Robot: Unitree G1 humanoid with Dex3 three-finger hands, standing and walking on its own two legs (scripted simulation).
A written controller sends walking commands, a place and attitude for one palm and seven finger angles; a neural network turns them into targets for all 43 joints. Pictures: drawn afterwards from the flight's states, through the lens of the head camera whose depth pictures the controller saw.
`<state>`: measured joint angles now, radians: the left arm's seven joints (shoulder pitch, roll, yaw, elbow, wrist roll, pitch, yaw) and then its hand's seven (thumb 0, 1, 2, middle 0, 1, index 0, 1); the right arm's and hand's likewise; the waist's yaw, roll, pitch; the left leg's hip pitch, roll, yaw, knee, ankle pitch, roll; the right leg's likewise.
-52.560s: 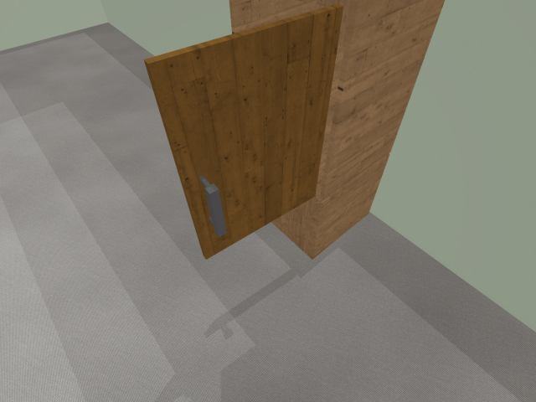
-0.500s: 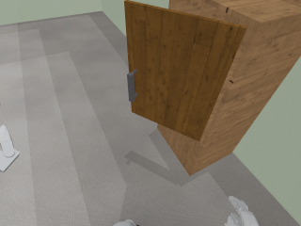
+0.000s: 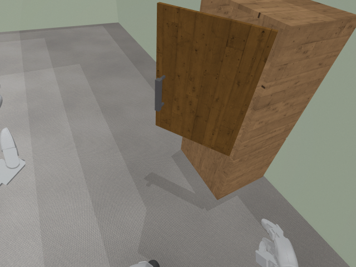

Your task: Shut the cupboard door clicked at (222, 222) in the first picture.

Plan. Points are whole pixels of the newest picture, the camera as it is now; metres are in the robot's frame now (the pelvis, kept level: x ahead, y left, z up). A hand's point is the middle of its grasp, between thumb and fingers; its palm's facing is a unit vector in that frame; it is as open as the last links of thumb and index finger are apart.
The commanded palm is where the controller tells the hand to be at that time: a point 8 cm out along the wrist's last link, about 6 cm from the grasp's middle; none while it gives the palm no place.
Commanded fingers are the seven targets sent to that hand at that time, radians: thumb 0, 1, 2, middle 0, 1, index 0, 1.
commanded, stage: stop stepping back and stand still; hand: left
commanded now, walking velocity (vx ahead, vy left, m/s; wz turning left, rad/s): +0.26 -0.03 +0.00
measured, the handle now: (160, 93) +0.85 +0.13 -0.09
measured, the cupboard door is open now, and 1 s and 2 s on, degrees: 34 34 34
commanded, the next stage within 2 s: let the arm hang, fingers relaxed in 1.78 s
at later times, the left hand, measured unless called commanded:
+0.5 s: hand out of the picture +0.10 +0.23 +0.21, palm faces +0.19 -0.90 -0.40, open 7.4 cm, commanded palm +0.04 +0.30 +0.20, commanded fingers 0.00 0.90 0.90 -0.20 -0.30 -0.20 -0.30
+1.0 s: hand (49, 244) +0.11 +0.19 +0.18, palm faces +0.29 -0.86 -0.43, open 7.4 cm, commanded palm +0.05 +0.25 +0.20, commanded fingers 0.00 0.90 0.90 -0.20 -0.30 -0.20 -0.30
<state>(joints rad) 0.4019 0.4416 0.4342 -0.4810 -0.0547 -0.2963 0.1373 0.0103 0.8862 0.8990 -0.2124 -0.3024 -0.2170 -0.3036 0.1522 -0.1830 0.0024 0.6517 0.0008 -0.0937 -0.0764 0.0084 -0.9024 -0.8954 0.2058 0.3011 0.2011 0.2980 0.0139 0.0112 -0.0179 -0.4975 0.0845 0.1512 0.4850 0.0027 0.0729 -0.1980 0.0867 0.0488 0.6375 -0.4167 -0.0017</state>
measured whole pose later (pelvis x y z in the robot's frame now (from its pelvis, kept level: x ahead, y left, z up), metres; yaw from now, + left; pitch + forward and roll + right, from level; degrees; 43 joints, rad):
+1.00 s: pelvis -0.14 -0.02 +0.00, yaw -10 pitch -2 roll +4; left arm 0.49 0.37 0.38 -0.48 -0.04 -0.24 0.17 0.02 0.89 0.90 -0.21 -0.30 -0.21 -0.30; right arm 0.21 -0.26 -0.03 0.65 0.01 -0.08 -0.08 0.01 -0.91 -0.90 0.20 0.30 0.20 0.30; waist 0.02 -0.05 0.06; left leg -0.34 0.01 0.16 0.55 -0.16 0.04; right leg -0.10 -0.01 -0.15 0.73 -0.51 -0.02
